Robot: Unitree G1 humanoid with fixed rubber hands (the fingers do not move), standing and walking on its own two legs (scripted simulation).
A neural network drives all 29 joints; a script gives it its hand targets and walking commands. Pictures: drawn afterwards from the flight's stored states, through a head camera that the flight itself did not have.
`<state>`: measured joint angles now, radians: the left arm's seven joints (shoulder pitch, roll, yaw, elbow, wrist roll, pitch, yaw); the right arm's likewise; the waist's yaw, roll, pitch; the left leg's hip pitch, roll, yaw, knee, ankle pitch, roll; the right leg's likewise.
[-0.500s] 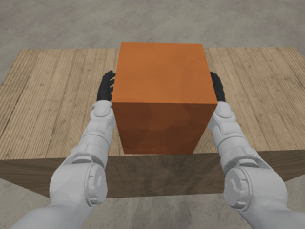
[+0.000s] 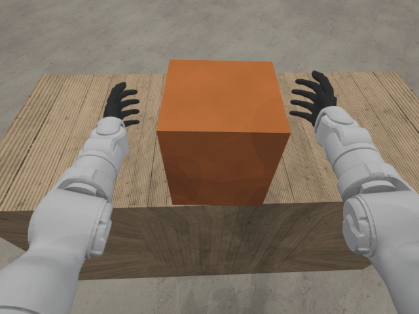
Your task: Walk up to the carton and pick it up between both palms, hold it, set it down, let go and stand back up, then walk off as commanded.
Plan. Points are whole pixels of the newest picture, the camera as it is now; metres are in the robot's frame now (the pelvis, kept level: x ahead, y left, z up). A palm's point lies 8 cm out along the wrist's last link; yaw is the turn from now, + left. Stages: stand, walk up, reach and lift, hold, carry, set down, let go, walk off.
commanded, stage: set down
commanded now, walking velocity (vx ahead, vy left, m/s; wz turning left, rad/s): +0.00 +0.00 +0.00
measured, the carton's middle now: (219, 137) +0.47 +0.01 +0.06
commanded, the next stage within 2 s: none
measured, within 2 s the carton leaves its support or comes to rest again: neither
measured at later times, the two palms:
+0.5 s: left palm (114, 106) +0.46 +0.21 +0.15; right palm (318, 104) +0.47 -0.17 +0.16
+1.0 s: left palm (106, 113) +0.44 +0.22 +0.15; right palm (322, 106) +0.45 -0.17 +0.17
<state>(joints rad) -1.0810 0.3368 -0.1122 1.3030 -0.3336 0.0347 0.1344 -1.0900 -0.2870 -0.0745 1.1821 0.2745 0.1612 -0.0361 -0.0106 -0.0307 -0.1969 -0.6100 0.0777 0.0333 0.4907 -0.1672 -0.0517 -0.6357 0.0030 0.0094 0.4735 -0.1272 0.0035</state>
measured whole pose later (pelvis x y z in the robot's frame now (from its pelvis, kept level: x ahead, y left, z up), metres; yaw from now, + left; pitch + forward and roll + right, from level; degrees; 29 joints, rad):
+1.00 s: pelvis -0.01 +0.01 +0.01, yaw +0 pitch +13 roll -1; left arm -0.98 0.34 -0.04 0.94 -0.33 0.34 0.13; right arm -1.05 -0.32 -0.05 1.06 0.33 0.25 -0.03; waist 0.00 0.00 -0.16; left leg -0.54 0.08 0.02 0.46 -0.15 -0.04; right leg -0.52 0.00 0.00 0.35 -0.07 0.02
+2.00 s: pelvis +0.00 +0.01 +0.01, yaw +1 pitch +7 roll -1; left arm -0.39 0.32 0.00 0.61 -0.26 0.15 0.03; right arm -0.43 -0.31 -0.04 0.71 0.33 0.02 -0.01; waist 0.00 0.01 -0.09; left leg -0.37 0.08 0.02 0.41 -0.15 -0.04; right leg -0.35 0.00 0.00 0.31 -0.07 0.02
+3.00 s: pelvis +0.03 +0.01 +0.02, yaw +1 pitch +1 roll -1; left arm 0.14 0.28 -0.03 0.44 -0.13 0.06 0.01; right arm 0.07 -0.20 -0.03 0.63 0.18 -0.17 -0.01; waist 0.00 0.01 0.04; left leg -0.20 0.08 0.02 0.40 -0.21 -0.04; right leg -0.18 0.00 0.00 0.31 -0.14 0.01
